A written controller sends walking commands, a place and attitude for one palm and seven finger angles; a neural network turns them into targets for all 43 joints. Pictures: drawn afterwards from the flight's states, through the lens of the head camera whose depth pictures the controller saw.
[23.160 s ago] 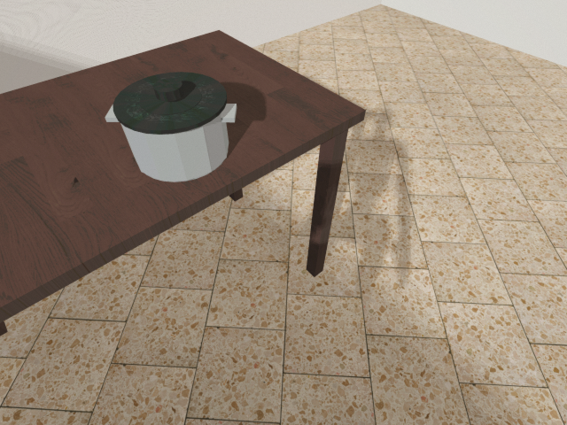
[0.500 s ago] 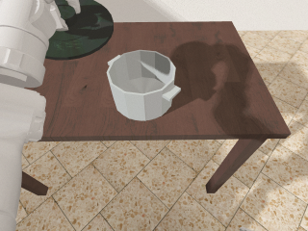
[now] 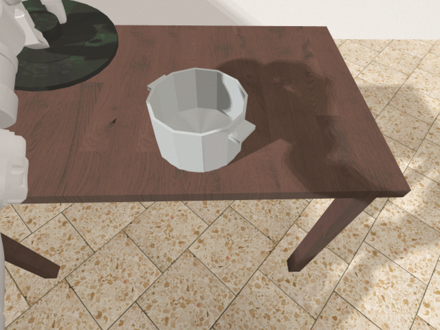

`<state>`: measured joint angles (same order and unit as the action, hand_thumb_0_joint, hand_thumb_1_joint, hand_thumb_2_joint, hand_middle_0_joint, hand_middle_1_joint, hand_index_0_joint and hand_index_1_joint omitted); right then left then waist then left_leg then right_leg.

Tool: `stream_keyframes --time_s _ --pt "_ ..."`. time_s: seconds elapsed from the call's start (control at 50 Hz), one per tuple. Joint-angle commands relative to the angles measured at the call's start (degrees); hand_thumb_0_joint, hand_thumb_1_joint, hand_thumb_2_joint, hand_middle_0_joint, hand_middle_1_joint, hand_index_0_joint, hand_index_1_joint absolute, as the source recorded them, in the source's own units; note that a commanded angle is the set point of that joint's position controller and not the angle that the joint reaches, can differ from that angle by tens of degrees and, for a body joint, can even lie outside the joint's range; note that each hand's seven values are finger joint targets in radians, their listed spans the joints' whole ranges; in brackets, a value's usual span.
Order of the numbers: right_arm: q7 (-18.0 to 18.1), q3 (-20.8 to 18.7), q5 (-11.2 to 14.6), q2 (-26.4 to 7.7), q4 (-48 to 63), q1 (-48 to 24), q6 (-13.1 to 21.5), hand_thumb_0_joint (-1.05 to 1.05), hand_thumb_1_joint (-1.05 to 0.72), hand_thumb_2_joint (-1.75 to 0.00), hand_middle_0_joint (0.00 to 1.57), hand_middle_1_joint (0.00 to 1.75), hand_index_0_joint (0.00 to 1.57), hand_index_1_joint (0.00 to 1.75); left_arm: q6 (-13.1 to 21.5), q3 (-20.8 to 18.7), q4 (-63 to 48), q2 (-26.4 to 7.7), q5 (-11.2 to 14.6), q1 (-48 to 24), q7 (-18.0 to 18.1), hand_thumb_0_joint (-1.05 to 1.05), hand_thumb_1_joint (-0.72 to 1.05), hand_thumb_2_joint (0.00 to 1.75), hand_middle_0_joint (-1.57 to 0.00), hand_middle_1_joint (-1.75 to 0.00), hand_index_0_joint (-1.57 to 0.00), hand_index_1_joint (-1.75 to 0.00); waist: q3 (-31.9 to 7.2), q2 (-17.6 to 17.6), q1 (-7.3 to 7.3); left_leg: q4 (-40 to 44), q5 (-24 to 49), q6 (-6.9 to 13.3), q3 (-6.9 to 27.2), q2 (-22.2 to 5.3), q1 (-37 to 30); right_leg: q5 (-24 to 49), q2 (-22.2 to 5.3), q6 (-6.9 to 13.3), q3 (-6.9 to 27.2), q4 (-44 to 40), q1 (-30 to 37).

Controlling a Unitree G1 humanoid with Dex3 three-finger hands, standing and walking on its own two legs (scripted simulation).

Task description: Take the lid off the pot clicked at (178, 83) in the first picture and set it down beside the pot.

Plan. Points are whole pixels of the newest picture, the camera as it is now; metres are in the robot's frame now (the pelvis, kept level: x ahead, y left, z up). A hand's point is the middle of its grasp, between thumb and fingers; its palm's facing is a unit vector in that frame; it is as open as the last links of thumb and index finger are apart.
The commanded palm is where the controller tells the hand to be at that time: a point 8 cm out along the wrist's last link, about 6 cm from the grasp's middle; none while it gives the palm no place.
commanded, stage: move the lid sideways beside the pot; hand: left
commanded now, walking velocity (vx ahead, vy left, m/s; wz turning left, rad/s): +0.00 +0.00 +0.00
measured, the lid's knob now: (41, 27) +0.52 +0.26 +0.26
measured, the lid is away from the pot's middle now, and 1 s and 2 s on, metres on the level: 0.23 0.23 0.25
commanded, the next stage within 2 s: lower the lid onto the table in 0.26 s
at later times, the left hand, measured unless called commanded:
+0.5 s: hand (21, 21) +0.49 +0.26 +0.28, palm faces -0.22 -0.10 -0.97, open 8.5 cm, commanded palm +0.49 +0.25 +0.35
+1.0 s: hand (39, 47) +0.49 +0.25 +0.25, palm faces -0.28 -0.14 -0.95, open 8.5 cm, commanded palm +0.49 +0.25 +0.32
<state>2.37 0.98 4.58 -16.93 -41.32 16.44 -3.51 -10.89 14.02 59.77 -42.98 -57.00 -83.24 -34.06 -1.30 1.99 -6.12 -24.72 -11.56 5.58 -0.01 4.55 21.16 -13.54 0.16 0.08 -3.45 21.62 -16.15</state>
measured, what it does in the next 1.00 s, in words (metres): stands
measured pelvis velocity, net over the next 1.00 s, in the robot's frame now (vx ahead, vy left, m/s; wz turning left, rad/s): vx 0.00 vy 0.00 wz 0.00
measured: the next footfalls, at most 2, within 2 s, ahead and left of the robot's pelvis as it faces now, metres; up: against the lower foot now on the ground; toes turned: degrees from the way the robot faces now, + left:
none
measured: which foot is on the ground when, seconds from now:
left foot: down 0.00-1.00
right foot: down 0.00-1.00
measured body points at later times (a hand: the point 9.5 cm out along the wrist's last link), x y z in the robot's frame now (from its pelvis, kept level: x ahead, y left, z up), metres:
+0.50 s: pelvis +0.00 +0.01 +0.00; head +0.07 +0.00 +0.44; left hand +0.50 +0.26 +0.33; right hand +0.08 -0.26 -0.13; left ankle +0.00 +0.05 -0.74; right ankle -0.04 -0.12 -0.74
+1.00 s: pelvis +0.00 +0.00 +0.00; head +0.05 +0.00 +0.45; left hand +0.50 +0.25 +0.30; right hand +0.03 -0.28 -0.13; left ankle +0.00 +0.05 -0.74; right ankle -0.04 -0.12 -0.74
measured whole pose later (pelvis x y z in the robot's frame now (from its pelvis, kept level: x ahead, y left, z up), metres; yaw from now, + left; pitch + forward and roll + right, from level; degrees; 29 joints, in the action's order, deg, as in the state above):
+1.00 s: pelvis +0.00 +0.00 +0.00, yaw +0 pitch +8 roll -2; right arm 1.8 0.7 4.5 -17.1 -41.7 18.0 -3.3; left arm -11.6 11.5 64.2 -41.8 -56.9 -80.9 -32.7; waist -1.2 2.3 -6.8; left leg -25.6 -11.7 5.4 0.0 4.2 21.6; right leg -13.4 0.6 0.3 -3.2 22.1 -16.5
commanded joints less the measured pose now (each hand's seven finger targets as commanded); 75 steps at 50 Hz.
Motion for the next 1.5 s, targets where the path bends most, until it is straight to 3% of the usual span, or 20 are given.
stream_keyframes --time_s 0.0,0.02,0.08,0.12,0.14,0.2,0.24,0.32,0.34,0.52,0.54,0.62,0.68,0.72,0.78,0.86,0.98,1.12,1.2,1.48 --pt "0.4 -2.8 0.1 -9.0 4.8 1.9 1.3 0.00 -0.90 -0.90 0.20 0.30 0.20 0.30 0.1 -3.0 -13.8 -12.1 -1.0 -38.2 3.3 0.00 0.57 1.10 -0.81 -1.04 -0.76 -0.95 -26.9 5.3 -0.54 -2.2 28.9 -1.6 5.9 -2.8 -25.2 16.0 2.2 2.7 0.5 -1.0 -2.2" --pt "0.4 -3.1 0.0 -9.4 4.7 2.8 1.2 0.00 -0.90 -0.90 0.20 0.30 0.20 0.30 0.7 -2.0 -13.5 -10.5 0.2 -36.2 3.1 0.00 0.57 1.10 -0.81 -1.04 -0.76 -0.95 -26.6 5.8 -0.92 -2.7 31.1 -2.0 5.8 -3.1 -25.4 16.8 1.6 2.8 0.3 -1.4 -2.5" --pt "0.1 -3.1 -0.4 -9.3 5.0 2.2 0.9 0.00 -0.90 -0.90 0.20 0.30 0.20 0.30 0.9 -7.1 -16.9 -17.2 -1.7 -38.6 3.3 0.00 0.57 1.10 -0.81 -1.04 -0.76 -0.95 -30.5 5.7 0.26 -3.2 34.1 -2.0 6.3 -3.1 -27.2 17.8 2.2 2.8 0.5 -0.1 -1.1" --pt "0.0 -3.5 -0.4 -9.4 5.3 3.0 0.9 0.00 -0.90 -0.90 0.20 0.30 0.20 0.30 1.7 -4.4 -18.2 -13.3 -0.2 -37.6 3.2 0.00 0.57 1.10 -0.81 -1.04 -0.76 -0.95 -31.4 8.1 -0.32 -4.3 39.1 -2.6 6.6 -3.3 -29.4 18.7 1.8 2.9 0.4 -0.4 -2.6" --pt "-0.3 -3.4 -0.7 -9.0 5.4 2.1 0.8 0.00 -0.90 -0.90 0.20 0.30 0.20 0.30 1.8 -7.4 -21.4 -17.4 -1.3 -39.9 3.2 0.00 0.57 1.10 -0.81 -1.04 -0.76 -0.95 -32.7 7.8 0.50 -4.4 40.5 -2.4 7.0 -3.4 -30.2 19.0 2.4 2.6 0.8 0.0 -2.0" --pt "-0.4 -3.3 -0.2 -8.9 5.3 2.5 0.1 0.00 -0.90 -0.90 0.20 0.30 0.20 0.30 0.8 -5.1 -14.0 -14.0 -1.1 -35.3 2.4 0.00 0.57 1.10 -0.81 -1.04 -0.76 -0.95 -28.9 3.9 -0.08 -4.2 37.4 -1.9 6.3 -3.1 -27.2 18.2 2.4 2.4 0.3 -0.2 -3.1" --pt "-0.9 -3.5 -0.4 -9.2 5.8 1.9 -0.4 0.00 -0.90 -0.90 0.20 0.30 0.20 0.30 1.2 -6.8 -20.3 -16.4 -0.7 -38.2 2.4 0.00 0.57 1.10 -0.81 -1.04 -0.76 -0.95 -31.3 4.8 0.48 -4.1 39.2 -2.3 6.7 -3.3 -28.4 19.2 2.4 2.4 0.5 0.0 -2.2" --pt "-1.3 -4.0 -0.5 -9.1 6.0 2.7 -0.5 0.00 -0.90 -0.90 0.20 0.30 0.20 0.30 0.7 -3.4 -20.1 -10.7 0.5 -35.5 2.3 0.00 0.57 1.10 -0.81 -1.04 -0.76 -0.95 -31.4 7.6 -0.43 -5.4 45.2 -3.2 7.7 -3.6 -31.5 17.7 2.3 2.7 0.1 -0.2 -5.8" --pt "-1.4 -3.6 -0.7 -8.8 6.0 1.8 -0.7 0.00 -0.90 -0.90 0.20 0.30 0.20 0.30 0.6 -6.5 -20.3 -14.8 -0.8 -36.9 2.3 0.00 0.57 1.10 -0.81 -1.04 -0.76 -0.95 -31.3 5.3 0.21 -4.9 41.7 -2.9 7.6 -3.4 -30.0 16.8 2.8 2.4 0.3 0.0 -4.8" --pt "-1.1 -3.1 -0.1 -9.2 5.3 2.2 0.2 0.00 -0.90 -0.90 0.20 0.30 0.20 0.30 -3.5 -1.5 -12.6 -8.8 -0.5 -38.4 2.9 0.00 0.57 1.10 -0.81 -1.04 -0.76 -0.95 -29.4 2.8 -0.94 -3.4 33.5 -2.9 6.6 -3.2 -26.3 16.5 1.8 2.6 0.0 -0.2 -3.5" --pt "-1.1 -3.1 -0.5 -8.9 5.7 1.4 0.4 0.00 -0.90 -0.90 0.20 0.30 0.20 0.30 -3.6 -4.3 -15.2 -12.6 -1.8 -40.8 3.2 0.00 0.57 1.10 -0.81 -1.04 -0.76 -0.95 -31.7 3.3 -0.18 -3.2 31.7 -2.6 6.7 -2.9 -26.6 16.1 2.4 2.5 0.3 0.1 -2.0" --pt "-0.6 -3.1 -0.3 -9.0 5.3 2.4 1.1 0.00 -0.90 -0.90 0.20 0.30 0.20 0.30 -2.9 -1.9 -13.3 -9.1 -0.4 -39.4 3.5 0.00 0.57 1.10 -0.81 -1.04 -0.76 -0.95 -30.5 5.1 -0.79 -2.9 31.4 -3.1 6.9 -3.0 -26.8 15.1 1.8 2.8 0.2 -0.5 -3.0" --pt "-0.5 -2.8 -0.5 -8.7 5.3 2.0 1.3 0.00 -0.90 -0.90 0.20 0.30 0.20 0.30 -3.0 -5.5 -11.5 -13.0 -1.9 -38.4 4.1 0.00 0.57 1.10 -0.81 -1.04 -0.76 -0.95 -29.2 3.6 -0.11 -2.4 27.6 -2.3 6.5 -2.7 -25.0 14.4 2.2 2.7 0.4 -0.1 -1.9" --pt "-0.3 -2.8 -0.3 -9.2 5.0 2.7 1.3 0.00 -0.90 -0.90 0.20 0.30 0.20 0.30 -2.5 -2.3 -8.2 -9.0 -0.3 -35.5 4.1 0.00 0.57 1.10 -0.81 -1.04 -0.76 -0.95 -26.1 4.5 -0.84 -1.8 24.8 -2.5 6.0 -2.7 -22.6 13.3 1.6 2.9 0.2 -1.0 -2.8" --pt "-0.2 -2.5 -0.2 -9.2 5.0 2.2 1.2 0.00 -0.90 -0.90 0.20 0.30 0.20 0.30 -2.4 -5.6 -7.3 -14.1 -1.9 -35.8 4.7 0.00 0.57 1.10 -0.81 -1.04 -0.76 -0.95 -26.0 1.3 -0.36 -1.3 20.2 -1.6 5.6 -2.5 -20.4 13.2 2.0 2.7 0.6 -0.4 -0.4" --pt "-0.1 -3.1 -0.5 -8.8 5.4 2.0 2.0 0.00 -0.90 -0.90 0.20 0.30 0.20 0.30 -1.4 -3.2 -12.6 -11.1 -1.5 -39.2 4.8 0.00 0.57 1.10 -0.81 -1.04 -0.76 -0.95 -29.0 6.6 -0.60 -2.4 24.8 -1.7 6.1 -2.5 -24.9 14.1 2.3 2.9 1.0 -0.5 -1.6" --pt "0.1 -3.0 0.1 -9.5 5.0 3.0 1.5 0.00 -0.90 -0.90 0.20 0.30 0.20 0.30 -0.7 -7.0 -7.0 -16.1 -1.2 -31.8 4.8 0.00 0.57 1.10 -0.81 -1.04 -0.76 -0.95 -25.6 0.4 -0.15 -1.5 19.0 -0.6 4.6 -2.4 -18.8 15.5 2.0 2.5 1.2 -0.3 1.6" --pt "0.2 -3.8 -0.3 -9.6 4.9 4.1 1.9 0.00 -0.90 -0.90 0.20 0.30 0.20 0.30 0.6 -4.5 -12.5 -12.5 0.4 -32.8 4.9 0.00 0.57 1.10 -0.81 -1.04 -0.76 -0.95 -28.3 8.4 -0.92 -3.5 28.4 -1.4 5.7 -3.0 -25.3 16.5 2.0 2.8 0.9 -0.8 -1.8" --pt "0.0 -3.6 0.1 -9.4 4.7 3.6 1.6 0.00 -0.90 -0.90 0.20 0.30 0.20 0.30 0.6 -6.3 -10.0 -14.3 0.0 -30.3 4.5 0.00 0.57 1.10 -0.81 -1.04 -0.76 -0.95 -27.2 3.5 -0.69 -3.4 26.7 -0.5 5.2 -2.6 -23.1 18.3 2.4 2.2 1.1 0.0 -0.4" --pt "-0.8 -4.0 -0.1 -9.5 5.1 3.2 0.4 0.00 -0.90 -0.90 0.20 0.30 0.20 0.30 1.9 -7.0 -13.2 -13.3 0.7 -30.9 5.2 0.00 0.57 1.10 -0.81 -1.04 -0.76 -0.95 -28.6 4.6 -0.61 -4.2 32.2 -1.7 6.4 -3.1 -25.7 18.4 2.6 2.4 0.8 0.9 -2.9"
